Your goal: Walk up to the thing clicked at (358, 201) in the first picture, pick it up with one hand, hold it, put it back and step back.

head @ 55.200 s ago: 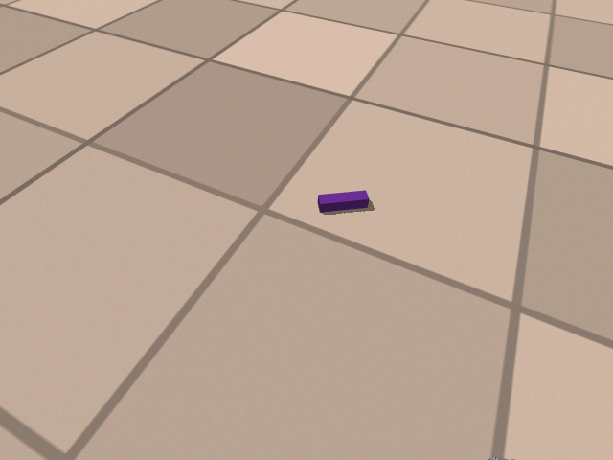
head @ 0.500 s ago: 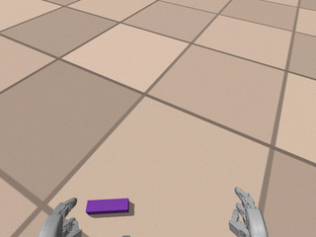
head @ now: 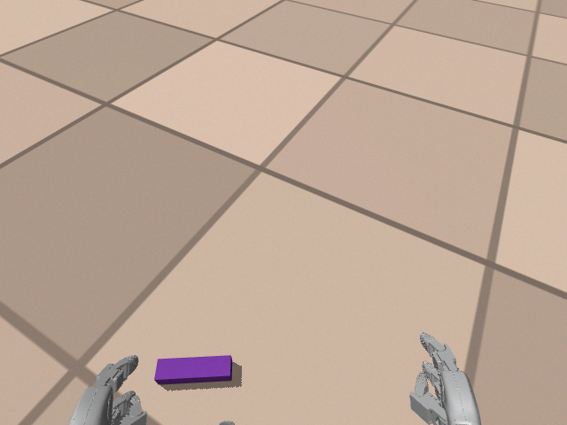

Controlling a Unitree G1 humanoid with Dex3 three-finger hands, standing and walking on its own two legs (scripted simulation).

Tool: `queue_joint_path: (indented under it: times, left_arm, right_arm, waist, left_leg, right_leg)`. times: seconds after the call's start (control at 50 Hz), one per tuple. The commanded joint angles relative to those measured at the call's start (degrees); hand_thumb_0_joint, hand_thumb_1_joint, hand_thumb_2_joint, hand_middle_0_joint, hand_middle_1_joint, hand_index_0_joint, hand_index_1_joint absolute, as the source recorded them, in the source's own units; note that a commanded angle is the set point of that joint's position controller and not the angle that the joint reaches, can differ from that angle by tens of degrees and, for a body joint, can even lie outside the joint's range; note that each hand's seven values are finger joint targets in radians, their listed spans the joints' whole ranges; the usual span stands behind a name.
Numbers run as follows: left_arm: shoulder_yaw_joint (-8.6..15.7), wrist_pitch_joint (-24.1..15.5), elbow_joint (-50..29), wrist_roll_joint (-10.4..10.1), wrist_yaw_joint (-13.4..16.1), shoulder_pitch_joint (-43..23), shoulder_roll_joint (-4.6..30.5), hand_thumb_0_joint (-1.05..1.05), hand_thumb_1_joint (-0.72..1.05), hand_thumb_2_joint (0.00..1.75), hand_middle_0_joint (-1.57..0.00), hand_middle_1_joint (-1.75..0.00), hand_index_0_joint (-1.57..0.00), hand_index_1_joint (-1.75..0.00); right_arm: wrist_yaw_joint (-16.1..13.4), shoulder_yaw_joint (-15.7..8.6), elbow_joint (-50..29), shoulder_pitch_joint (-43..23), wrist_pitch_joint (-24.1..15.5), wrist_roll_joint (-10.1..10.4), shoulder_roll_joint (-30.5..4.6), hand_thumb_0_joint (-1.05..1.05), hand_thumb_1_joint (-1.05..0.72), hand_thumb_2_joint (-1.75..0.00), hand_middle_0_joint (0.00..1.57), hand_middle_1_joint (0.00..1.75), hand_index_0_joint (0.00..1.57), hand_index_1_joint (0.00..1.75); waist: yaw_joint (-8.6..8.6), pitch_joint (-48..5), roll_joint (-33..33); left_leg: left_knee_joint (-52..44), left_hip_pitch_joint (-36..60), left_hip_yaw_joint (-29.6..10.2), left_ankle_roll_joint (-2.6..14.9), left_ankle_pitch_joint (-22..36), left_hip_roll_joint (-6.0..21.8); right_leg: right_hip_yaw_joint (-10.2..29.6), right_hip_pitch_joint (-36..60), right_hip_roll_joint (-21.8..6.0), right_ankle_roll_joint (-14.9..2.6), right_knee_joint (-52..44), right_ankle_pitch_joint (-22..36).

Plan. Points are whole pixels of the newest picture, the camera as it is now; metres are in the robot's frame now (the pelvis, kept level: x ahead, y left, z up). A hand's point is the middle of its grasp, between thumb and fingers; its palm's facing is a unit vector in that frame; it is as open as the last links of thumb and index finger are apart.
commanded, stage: stand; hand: left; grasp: from above
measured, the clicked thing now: (195, 369) +0.41 +0.24 -0.69
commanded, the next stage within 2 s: none
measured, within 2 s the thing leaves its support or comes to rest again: neither
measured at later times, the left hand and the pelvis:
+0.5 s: hand out of the picture +0.05 +0.24 -0.11, palm faces +0.04 -0.95 -0.31, open 7.4 cm; pelvis -0.01 +0.01 +0.05, yaw +0 degrees
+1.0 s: hand out of the picture +0.02 +0.25 -0.10, palm faces +0.02 -0.94 -0.33, open 7.4 cm; pelvis -0.02 +0.01 +0.07, yaw +0 degrees
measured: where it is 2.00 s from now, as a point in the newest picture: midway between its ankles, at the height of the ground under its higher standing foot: outside the picture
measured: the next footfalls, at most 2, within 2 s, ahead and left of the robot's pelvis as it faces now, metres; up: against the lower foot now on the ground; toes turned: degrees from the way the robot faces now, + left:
none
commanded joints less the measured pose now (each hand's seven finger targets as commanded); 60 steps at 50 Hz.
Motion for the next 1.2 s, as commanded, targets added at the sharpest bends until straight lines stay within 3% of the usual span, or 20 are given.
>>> queue_joint_path:
  times: [0.0, 0.02, 0.04, 0.08, 0.12, 0.2, 0.26, 0.34, 0.38, 0.46, 0.5, 0.62, 0.76, 0.82, 0.96, 1.18]
  left_arm:
    - [4.5, -18.6, 19.4, 7.2, 2.4, -12.9, 11.5, 0.0, 0.9, 0.9, -0.2, -0.3, -0.2, -0.3]
    - [4.5, -20.6, 22.6, 7.7, 2.2, -12.6, 12.5, 0.0, 0.9, 0.9, -0.2, -0.3, -0.2, -0.3]
    - [4.0, -21.7, 24.2, 7.5, 1.8, -14.2, 12.0, 0.0, 0.9, 0.9, -0.2, -0.3, -0.2, -0.3]
    - [3.5, -23.2, 28.9, 6.9, 1.3, -15.6, 12.2, 0.0, 0.9, 0.9, -0.2, -0.3, -0.2, -0.3]
    - [3.8, -23.6, 33.7, 6.2, 1.3, -16.1, 11.7, 0.0, 0.9, 0.9, -0.2, -0.3, -0.2, -0.3]
    - [3.6, -24.8, 42.2, 5.8, 1.6, -18.3, 11.1, 0.0, 0.9, 0.9, -0.2, -0.3, -0.2, -0.3]
    - [3.6, -25.8, 47.4, 5.9, 1.8, -18.6, 11.5, 0.0, 0.9, 0.9, -0.2, -0.3, -0.2, -0.3]
    - [3.4, -26.1, 53.2, 5.5, 1.8, -19.4, 11.7, 0.0, 0.9, 0.9, -0.2, -0.3, -0.2, -0.3]
    - [3.2, -26.1, 55.8, 5.4, 1.9, -19.3, 11.8, 0.0, 0.9, 0.9, -0.2, -0.3, -0.2, -0.3]
    - [2.9, -26.1, 60.5, 5.3, 1.7, -19.4, 12.0, 0.0, 0.9, 0.9, -0.2, -0.3, -0.2, -0.3]
    - [2.9, -26.1, 62.3, 5.3, 1.5, -19.3, 12.3, 0.0, 0.9, 0.9, -0.2, -0.3, -0.2, -0.3]
    - [2.7, -26.4, 66.5, 5.1, 1.3, -19.3, 12.7, 0.0, 0.9, 0.9, -0.2, -0.3, -0.2, -0.3]
    - [2.4, -26.8, 69.0, 5.2, 1.4, -20.3, 13.4, 0.0, 0.9, 0.9, -0.2, -0.3, -0.2, -0.3]
    - [2.3, -26.7, 69.9, 5.2, 1.3, -20.5, 13.9, 0.0, 0.9, 0.9, -0.2, -0.3, -0.2, -0.3]
    - [2.2, -26.5, 71.0, 4.9, 1.0, -20.5, 14.4, 0.0, 0.9, 0.9, -0.2, -0.3, -0.2, -0.3]
    - [2.1, -26.9, 71.5, 4.8, 0.8, -22.2, 15.2, 0.0, 0.9, 0.9, -0.2, -0.3, -0.2, -0.3]
  right_arm:
    - [4.3, -6.5, 6.2, -8.7, 5.0, -6.9, -13.4, 0.0, -0.9, -0.9, 0.2, 0.3, 0.2, 0.3]
    - [5.4, -6.5, 5.9, -8.2, 6.1, -6.8, -13.2, 0.0, -0.9, -0.9, 0.2, 0.3, 0.2, 0.3]
    - [6.0, -6.2, 6.0, -6.4, 6.7, -7.1, -13.1, 0.0, -0.9, -0.9, 0.2, 0.3, 0.2, 0.3]
    - [7.9, -5.8, 8.6, -6.5, 7.3, -4.4, -11.5, 0.0, -0.9, -0.9, 0.2, 0.3, 0.2, 0.3]
    - [8.6, -6.3, 10.1, -8.4, 7.9, -3.5, -11.9, 0.0, -0.9, -0.9, 0.2, 0.3, 0.2, 0.3]
    - [9.0, -6.7, 14.0, -9.2, 8.9, -3.5, -11.7, 0.0, -0.9, -0.9, 0.2, 0.3, 0.2, 0.3]
    - [8.8, -6.9, 16.5, -8.9, 9.7, -3.4, -11.7, 0.0, -0.9, -0.9, 0.2, 0.3, 0.2, 0.3]
    - [8.5, -6.7, 19.7, -9.4, 10.4, -3.2, -12.5, 0.0, -0.9, -0.9, 0.2, 0.3, 0.2, 0.3]
    - [8.4, -6.7, 21.2, -9.9, 10.7, -3.1, -13.0, 0.0, -0.9, -0.9, 0.2, 0.3, 0.2, 0.3]
    - [8.2, -6.6, 24.1, -9.7, 11.4, -2.9, -14.0, 0.0, -0.9, -0.9, 0.2, 0.3, 0.2, 0.3]
    - [8.2, -6.7, 25.1, -9.6, 11.6, -2.8, -14.2, 0.0, -0.9, -0.9, 0.2, 0.3, 0.2, 0.3]
    - [8.2, -6.5, 27.6, -9.8, 11.3, -2.4, -14.5, 0.0, -0.9, -0.9, 0.2, 0.3, 0.2, 0.3]
    - [8.5, -6.1, 29.6, -10.0, 11.3, -2.1, -14.3, 0.0, -0.9, -0.9, 0.2, 0.3, 0.2, 0.3]
    - [8.6, -6.0, 30.3, -10.1, 11.5, -2.1, -14.5, 0.0, -0.9, -0.9, 0.2, 0.3, 0.2, 0.3]
    - [8.7, -5.5, 31.2, -10.9, 11.6, -2.0, -15.2, 0.0, -0.9, -0.9, 0.2, 0.3, 0.2, 0.3]
    - [8.9, -5.2, 31.9, -11.2, 11.5, -1.7, -16.2, 0.0, -0.9, -0.9, 0.2, 0.3, 0.2, 0.3]
  waist:
    - [4.47, 4.3, -5.7]
    - [3.3, 2.7, -7.9]
    - [1.94, 2.6, -5.0]
    - [3.15, 0.3, -2.3]
    - [4.04, 0.3, -4.7]
    - [4.1, 1.2, -1.6]
    - [3.69, 2.9, -2.6]
    - [3.57, 6.2, -1.7]
    - [3.64, 7.7, -1.5]
    - [3.31, 11.9, -0.8]
    - [3.29, 12.7, -0.4]
    - [3.38, 11.7, -0.4]
    - [3.07, 10.9, -3.4]
    - [2.95, 12.4, -3.5]
    - [3.25, 12.4, -2.0]
    - [2.76, 11.4, -3.2]
  left_leg:
    - [-14.1, 12.3, 0.5, 4.29, 21.1, 1.5]
    - [-13.5, 14.7, 1.0, 4.13, 21.8, 0.8]
    - [-14.7, 14.9, -0.3, 3.96, 21.2, 1.0]
    - [-17.3, 18.8, -0.6, 4.26, 20.8, 1.1]
    - [-17.8, 21.5, -0.2, 3.81, 22.4, 1.0]
    - [-22.0, 24.4, -2.4, 3.92, 22.7, 2.5]
    - [-23.5, 25.7, -2.1, 3.57, 24.0, 2.3]
    - [-28.5, 27.1, -3.4, 3.31, 23.9, 3.1]
    - [-31.0, 27.9, -3.7, 2.99, 22.1, 3.4]
    - [-37.3, 26.6, -4.9, 2.68, 11.1, 3.8]
    - [-39.2, 27.1, -5.3, 2.48, 8.7, 4.0]
    - [-42.5, 29.9, -5.7, 2.03, 10.7, 4.9]
    - [-41.4, 33.0, -4.1, 2.04, 17.9, 4.6]
    - [-41.9, 32.9, -3.9, 1.7, 15.7, 4.3]
    - [-43.1, 31.3, -4.4, 1.68, 13.9, 4.8]
    - [-41.7, 33.8, -3.4, 1.82, 18.2, 5.1]
  right_leg:
    - [8.2, 12.6, -5.2, -4.36, -14.1, 12.7]
    - [9.9, 12.5, -6.1, -5.25, -15.1, 14.6]
    - [9.5, 12.1, -5.1, -4.91, -14.8, 15.9]
    - [8.0, 17.2, -5.9, -3.65, -14.0, 19.1]
    - [8.3, 16.5, -6.0, -3.13, -16.3, 19.9]
    - [6.9, 19.1, -6.0, -1.95, -17.9, 20.3]
    - [7.1, 21.3, -6.5, -1.93, -21.2, 23.0]
    - [6.6, 23.3, -6.3, -1.82, -24.8, 22.5]
    - [6.7, 23.6, -6.2, -1.71, -27.0, 21.2]
    - [6.8, 25.1, -5.9, -1.31, -31.4, 14.4]
    - [6.5, 25.3, -5.7, -1.06, -32.3, 13.9]
    - [6.3, 27.9, -6.2, -0.66, -34.1, 16.9]
    - [7.2, 28.8, -7.6, -0.52, -37.1, 19.1]
    - [7.1, 27.2, -7.3, -0.37, -38.3, 16.3]
    - [7.1, 28.7, -7.4, -0.48, -38.4, 16.5]
    - [8.0, 28.3, -8.1, -0.62, -40.1, 17.3]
